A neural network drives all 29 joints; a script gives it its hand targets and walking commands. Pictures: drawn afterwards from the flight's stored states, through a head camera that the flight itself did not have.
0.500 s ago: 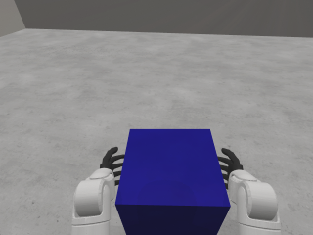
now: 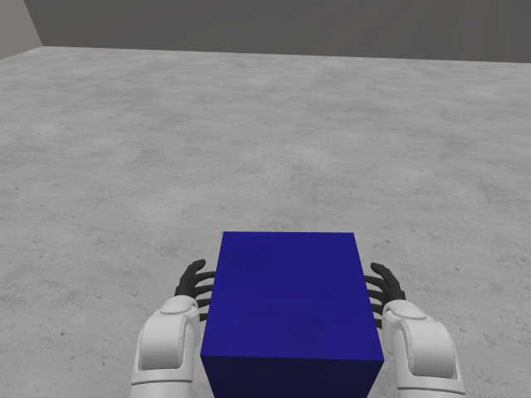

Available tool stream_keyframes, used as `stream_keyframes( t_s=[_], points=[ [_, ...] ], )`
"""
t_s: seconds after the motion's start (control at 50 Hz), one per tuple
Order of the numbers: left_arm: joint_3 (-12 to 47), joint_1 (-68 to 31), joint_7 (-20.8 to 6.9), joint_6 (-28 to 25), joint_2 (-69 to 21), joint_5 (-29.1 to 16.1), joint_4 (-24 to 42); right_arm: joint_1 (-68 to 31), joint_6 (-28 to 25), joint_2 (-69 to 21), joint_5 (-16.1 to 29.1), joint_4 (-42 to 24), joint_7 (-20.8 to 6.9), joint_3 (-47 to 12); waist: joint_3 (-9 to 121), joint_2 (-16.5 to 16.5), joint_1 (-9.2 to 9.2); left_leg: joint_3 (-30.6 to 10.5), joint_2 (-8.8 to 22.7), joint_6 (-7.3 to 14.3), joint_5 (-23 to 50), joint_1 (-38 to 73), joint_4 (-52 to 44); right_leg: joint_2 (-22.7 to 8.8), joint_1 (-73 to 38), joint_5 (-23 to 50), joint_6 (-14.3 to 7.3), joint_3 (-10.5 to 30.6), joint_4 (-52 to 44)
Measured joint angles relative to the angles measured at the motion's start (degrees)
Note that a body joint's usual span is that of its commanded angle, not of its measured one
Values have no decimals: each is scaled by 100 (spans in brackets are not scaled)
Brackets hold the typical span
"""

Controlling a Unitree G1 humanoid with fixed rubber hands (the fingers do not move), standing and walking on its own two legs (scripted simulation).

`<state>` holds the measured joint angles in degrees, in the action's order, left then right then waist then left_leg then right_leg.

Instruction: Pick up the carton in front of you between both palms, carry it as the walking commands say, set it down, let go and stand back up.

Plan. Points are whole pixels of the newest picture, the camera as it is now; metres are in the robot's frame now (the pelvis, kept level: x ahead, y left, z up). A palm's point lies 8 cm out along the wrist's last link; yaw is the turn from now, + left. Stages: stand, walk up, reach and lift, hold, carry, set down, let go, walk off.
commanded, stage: carry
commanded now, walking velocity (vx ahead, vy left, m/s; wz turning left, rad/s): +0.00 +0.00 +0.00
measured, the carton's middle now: (287, 329) +0.27 +0.00 -0.01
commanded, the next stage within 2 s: hold in 0.76 s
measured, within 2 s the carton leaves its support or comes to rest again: neither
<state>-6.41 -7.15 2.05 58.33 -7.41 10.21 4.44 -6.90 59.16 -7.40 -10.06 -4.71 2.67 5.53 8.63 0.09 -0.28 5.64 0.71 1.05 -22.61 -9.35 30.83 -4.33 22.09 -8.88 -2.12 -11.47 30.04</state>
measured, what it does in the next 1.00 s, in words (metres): stands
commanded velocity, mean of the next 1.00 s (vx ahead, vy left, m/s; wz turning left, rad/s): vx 0.00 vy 0.00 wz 0.00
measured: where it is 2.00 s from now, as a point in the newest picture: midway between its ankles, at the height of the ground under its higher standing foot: outside the picture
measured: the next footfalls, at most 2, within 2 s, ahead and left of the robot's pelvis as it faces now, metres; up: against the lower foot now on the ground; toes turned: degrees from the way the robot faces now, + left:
none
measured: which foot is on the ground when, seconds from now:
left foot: down 0.00-1.00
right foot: down 0.00-1.00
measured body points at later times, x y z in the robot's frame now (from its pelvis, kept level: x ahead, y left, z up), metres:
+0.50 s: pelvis -0.01 +0.00 +0.00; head -0.04 +0.00 +0.45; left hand +0.29 +0.16 +0.04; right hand +0.29 -0.15 +0.03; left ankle -0.07 +0.10 -0.73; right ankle +0.08 -0.10 -0.73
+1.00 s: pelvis -0.02 +0.00 +0.01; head -0.03 -0.02 +0.46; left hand +0.26 +0.19 +0.03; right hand +0.29 -0.12 +0.03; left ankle -0.07 +0.10 -0.73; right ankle +0.07 -0.12 -0.73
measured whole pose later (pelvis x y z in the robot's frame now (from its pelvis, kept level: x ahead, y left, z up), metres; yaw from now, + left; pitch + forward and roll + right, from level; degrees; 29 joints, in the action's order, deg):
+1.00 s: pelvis -0.02 +0.00 +0.01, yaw +5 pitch -6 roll +0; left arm -10.6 -11.4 -0.3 37.2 -8.0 12.9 -11.9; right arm -10.2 40.8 -7.8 -14.0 8.0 2.1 8.1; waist -3.7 3.1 -0.8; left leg 0.4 -1.0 1.6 -17.7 -1.6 24.9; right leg -1.9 11.1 -4.8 0.1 -4.3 21.6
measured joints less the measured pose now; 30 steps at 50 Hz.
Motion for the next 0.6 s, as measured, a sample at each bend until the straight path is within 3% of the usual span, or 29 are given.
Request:
stream_keyframes(
  t_s=[0.32,0.42,0.6],
  points=[
    [-561,-645,-220,-1749,-97,498,-1879,-643,-1730,-94,-517,1861,-219,540,-210,11,-6,16,-37,41,92,-203,90,-33,117,195,-4,14,-96],
    [-610,-706,-214,-1981,-111,488,-1869,-705,-1962,-107,-510,1853,-212,580,-287,20,12,12,-35,41,80,-257,131,-36,163,191,-9,11,-71],
    [-420,-498,-179,-1709,-70,355,-1462,-499,-1688,-67,-360,1445,-150,387,-265,48,18,6,-24,43,18,-259,185,-35,176,121,1,9,5]
  ],
)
